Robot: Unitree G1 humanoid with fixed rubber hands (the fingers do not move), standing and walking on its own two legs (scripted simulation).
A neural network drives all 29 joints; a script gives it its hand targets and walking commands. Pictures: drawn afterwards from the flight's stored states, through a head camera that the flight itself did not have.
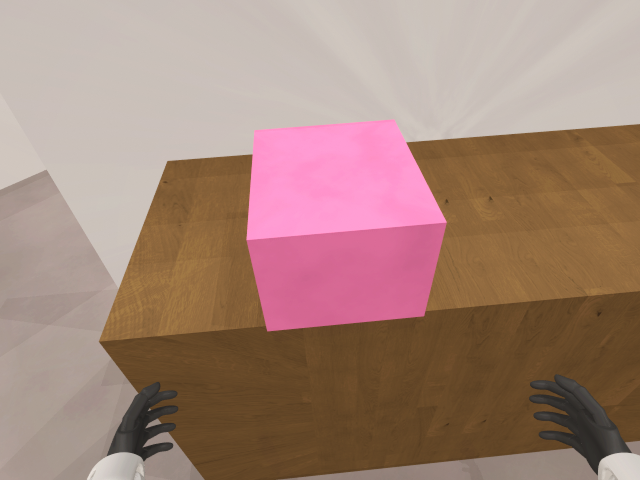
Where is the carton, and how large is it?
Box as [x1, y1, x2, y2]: [247, 119, 446, 330]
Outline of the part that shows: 393,119 254,130 247,226 247,244 267,330 421,316 424,314 446,222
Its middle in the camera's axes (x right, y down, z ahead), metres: +0.03 -0.04 +0.65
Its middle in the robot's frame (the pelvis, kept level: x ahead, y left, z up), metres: +0.52 +0.00 +0.06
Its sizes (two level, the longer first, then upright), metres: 0.285 0.247 0.193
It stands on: a pedestal, 0.75 m high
